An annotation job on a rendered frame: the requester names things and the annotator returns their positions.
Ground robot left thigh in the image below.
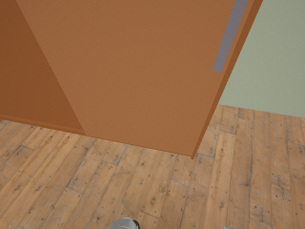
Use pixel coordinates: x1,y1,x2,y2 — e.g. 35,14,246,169
108,219,138,229

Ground handle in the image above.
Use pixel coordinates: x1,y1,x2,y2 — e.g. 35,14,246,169
213,0,249,73

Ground wardrobe door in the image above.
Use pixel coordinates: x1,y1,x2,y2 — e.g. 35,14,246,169
16,0,254,156
0,0,83,130

